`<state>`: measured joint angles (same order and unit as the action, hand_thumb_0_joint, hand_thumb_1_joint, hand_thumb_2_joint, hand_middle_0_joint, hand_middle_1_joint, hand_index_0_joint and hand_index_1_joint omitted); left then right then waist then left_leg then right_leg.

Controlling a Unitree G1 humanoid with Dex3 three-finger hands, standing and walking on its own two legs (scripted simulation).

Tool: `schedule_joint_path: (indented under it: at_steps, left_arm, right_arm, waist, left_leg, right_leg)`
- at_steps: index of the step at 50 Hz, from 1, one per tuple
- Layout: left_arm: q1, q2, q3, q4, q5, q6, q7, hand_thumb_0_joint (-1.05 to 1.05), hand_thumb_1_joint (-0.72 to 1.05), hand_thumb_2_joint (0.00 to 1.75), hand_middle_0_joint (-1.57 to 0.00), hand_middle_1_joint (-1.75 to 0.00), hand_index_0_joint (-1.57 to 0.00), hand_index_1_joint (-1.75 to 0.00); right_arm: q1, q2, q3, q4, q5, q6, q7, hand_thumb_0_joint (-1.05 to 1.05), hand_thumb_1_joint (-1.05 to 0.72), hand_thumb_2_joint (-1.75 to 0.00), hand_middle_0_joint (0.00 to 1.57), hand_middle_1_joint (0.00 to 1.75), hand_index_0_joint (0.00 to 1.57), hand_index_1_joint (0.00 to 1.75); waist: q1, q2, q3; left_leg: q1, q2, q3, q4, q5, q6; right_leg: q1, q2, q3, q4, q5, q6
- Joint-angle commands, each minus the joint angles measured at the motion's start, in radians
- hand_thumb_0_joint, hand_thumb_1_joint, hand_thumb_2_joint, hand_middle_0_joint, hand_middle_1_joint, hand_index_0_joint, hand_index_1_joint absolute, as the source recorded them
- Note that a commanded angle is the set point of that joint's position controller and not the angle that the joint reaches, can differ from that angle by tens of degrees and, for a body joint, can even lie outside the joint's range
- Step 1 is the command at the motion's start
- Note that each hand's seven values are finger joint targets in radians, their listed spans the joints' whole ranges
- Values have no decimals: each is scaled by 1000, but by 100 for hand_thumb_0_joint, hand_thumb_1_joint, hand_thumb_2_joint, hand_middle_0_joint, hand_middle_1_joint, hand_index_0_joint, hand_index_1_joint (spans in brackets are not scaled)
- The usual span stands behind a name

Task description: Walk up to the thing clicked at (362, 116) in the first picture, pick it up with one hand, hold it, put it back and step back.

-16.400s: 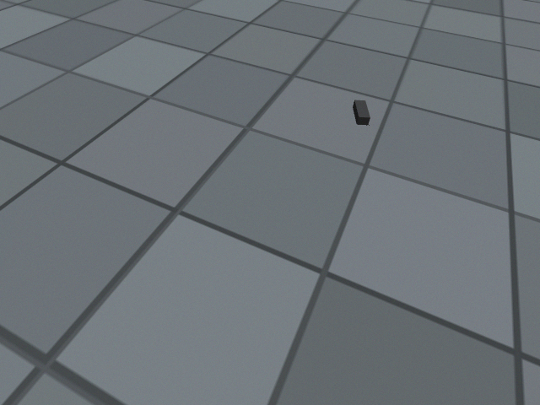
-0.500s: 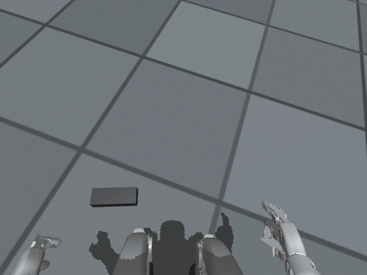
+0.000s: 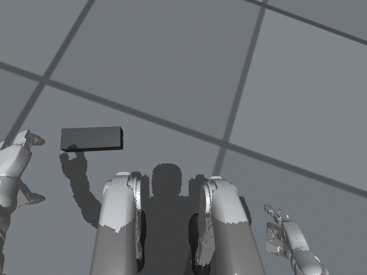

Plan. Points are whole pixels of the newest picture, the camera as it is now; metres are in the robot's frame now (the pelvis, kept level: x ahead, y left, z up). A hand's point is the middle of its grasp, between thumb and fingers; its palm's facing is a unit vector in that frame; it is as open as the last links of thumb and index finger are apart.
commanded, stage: rise first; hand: left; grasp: from above
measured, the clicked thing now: (93, 139) +0.46 +0.31 -0.42
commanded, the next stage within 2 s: none
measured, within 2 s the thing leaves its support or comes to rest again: neither
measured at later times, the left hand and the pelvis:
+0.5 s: hand (47, 157) +0.36 +0.36 -0.24, palm faces -0.45 -0.17 -0.87, open 14.2 cm; pelvis -0.02 +0.00 -0.09, yaw -4 degrees
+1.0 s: hand (55, 149) +0.39 +0.37 -0.29, palm faces -0.44 -0.09 -0.89, open 14.2 cm; pelvis -0.01 +0.00 -0.12, yaw -6 degrees
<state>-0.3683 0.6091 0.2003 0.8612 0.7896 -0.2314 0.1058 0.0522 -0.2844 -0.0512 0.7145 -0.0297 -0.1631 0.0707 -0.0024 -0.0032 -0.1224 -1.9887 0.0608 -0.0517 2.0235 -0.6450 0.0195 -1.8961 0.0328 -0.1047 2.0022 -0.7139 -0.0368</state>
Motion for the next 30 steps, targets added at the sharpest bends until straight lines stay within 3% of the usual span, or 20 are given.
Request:
schedule_joint_path:
  at_steps: [1,3,7,11,12,14,16,22,24,25,27,30]
  left_arm:
    - [-186,363,108,-66,69,-57,50,0,-53,104,-3,-104,-3,-105]
    - [-233,385,106,-34,97,-76,60,0,-53,104,-4,-103,-3,-103]
    - [-299,450,135,19,153,-117,88,0,-53,103,-4,-103,-4,-102]
    - [-360,428,94,103,201,-150,111,0,-53,103,-4,-101,-4,-101]
    - [-365,451,100,123,219,-157,121,0,-53,103,-4,-101,-4,-101]
    - [-401,487,109,143,248,-171,139,0,-54,103,-4,-100,-4,-100]
    - [-426,483,101,146,270,-185,157,0,-54,103,-5,-100,-4,-100]
    - [-486,532,112,211,352,-202,222,0,-55,102,-6,-98,-5,-98]
    - [-476,561,133,233,369,-200,241,0,-55,102,-6,-99,-5,-99]
    - [-502,547,114,238,375,-201,246,0,-56,102,-6,-98,-5,-99]
    - [-510,538,101,267,393,-197,257,0,-56,102,-6,-98,-5,-99]
    - [-544,558,103,261,413,-201,275,0,-54,100,-6,-98,-6,-98]
  right_arm:
    - [148,-197,-74,-50,0,-11,-1,0,-83,-89,20,30,20,30]
    - [152,-197,-69,-43,-6,3,-1,0,-84,-89,20,30,20,30]
    - [157,-201,-57,-32,-19,28,6,0,-85,-89,20,30,20,30]
    - [157,-207,-47,-13,-35,48,13,0,-86,-89,20,30,20,30]
    - [160,-206,-43,-5,-39,53,15,0,-86,-89,20,30,20,30]
    - [156,-212,-42,-3,-51,63,17,0,-86,-89,20,30,20,30]
    - [162,-208,-35,4,-61,74,24,0,-87,-90,20,30,20,30]
    - [165,-218,-22,26,-92,106,33,0,-89,-90,20,30,20,30]
    - [163,-222,-23,37,-102,116,36,0,-89,-90,20,30,20,30]
    - [156,-224,-22,36,-106,119,39,0,-89,-90,20,30,20,30]
    - [152,-220,-19,44,-114,127,41,0,-89,-90,20,30,20,30]
    - [148,-225,-15,43,-123,134,42,0,-90,-90,20,30,20,30]
  waist:
    - [21,116,-674]
    - [11,124,-635]
    - [5,127,-618]
    - [-20,159,-570]
    - [-10,170,-566]
    - [-20,155,-560]
    - [-11,180,-578]
    - [-34,193,-588]
    - [-23,204,-614]
    - [-39,216,-597]
    - [-42,213,-580]
    - [-50,232,-591]
  left_leg:
    - [485,-34,-7,-177,167,10]
    - [440,-33,-6,-156,102,11]
    - [374,-36,-13,-116,67,14]
    - [350,-30,-43,-94,12,10]
    - [340,-33,-36,-79,22,9]
    - [313,-34,-32,-53,9,13]
    - [313,-35,-24,-28,47,10]
    - [299,-34,-25,40,100,12]
    - [317,-32,-20,63,147,13]
    - [313,-29,-27,66,137,12]
    - [298,-26,-31,75,127,12]
    - [293,-24,-37,92,120,12]
  right_leg:
    - [203,27,17,-193,186,-3]
    - [167,27,14,-185,137,-2]
    - [122,29,-1,-140,102,-2]
    - [17,28,-21,-81,67,-5]
    - [20,29,-20,-76,74,-7]
    - [0,28,-21,-74,57,-7]
    - [-1,29,-20,-53,86,-9]
    - [-29,33,-35,-10,128,-6]
    - [-29,38,-37,5,160,-5]
    - [-48,36,-41,18,155,-5]
    - [-65,39,-49,26,150,-6]
    - [-70,41,-55,44,150,-4]
